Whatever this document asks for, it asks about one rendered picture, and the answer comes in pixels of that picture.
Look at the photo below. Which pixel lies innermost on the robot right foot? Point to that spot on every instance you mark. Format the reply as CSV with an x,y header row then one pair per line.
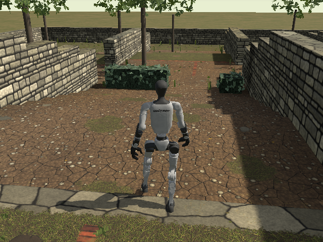
x,y
171,207

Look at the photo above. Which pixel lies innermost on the robot right hand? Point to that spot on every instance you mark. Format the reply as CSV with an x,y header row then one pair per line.
x,y
182,140

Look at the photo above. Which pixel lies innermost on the humanoid robot torso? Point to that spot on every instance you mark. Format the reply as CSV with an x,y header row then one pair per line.
x,y
161,116

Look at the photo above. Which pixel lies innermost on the robot left upper arm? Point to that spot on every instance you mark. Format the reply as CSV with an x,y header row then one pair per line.
x,y
143,115

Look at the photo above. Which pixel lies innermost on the robot left hand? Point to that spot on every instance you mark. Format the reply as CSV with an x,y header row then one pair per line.
x,y
134,153

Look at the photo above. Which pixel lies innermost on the robot right upper arm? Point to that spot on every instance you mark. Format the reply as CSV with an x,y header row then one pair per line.
x,y
179,114

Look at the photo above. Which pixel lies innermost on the robot right forearm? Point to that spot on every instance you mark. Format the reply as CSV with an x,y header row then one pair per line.
x,y
184,132

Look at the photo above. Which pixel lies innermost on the robot left forearm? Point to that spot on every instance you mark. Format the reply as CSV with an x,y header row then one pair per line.
x,y
137,137

